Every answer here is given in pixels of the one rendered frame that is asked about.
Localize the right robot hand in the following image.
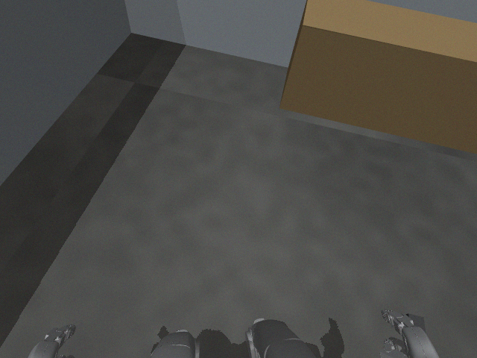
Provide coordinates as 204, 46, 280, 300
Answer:
379, 310, 439, 358

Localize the small box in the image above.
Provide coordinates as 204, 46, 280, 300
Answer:
406, 314, 426, 333

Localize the left robot hand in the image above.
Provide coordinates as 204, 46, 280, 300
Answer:
28, 324, 76, 358

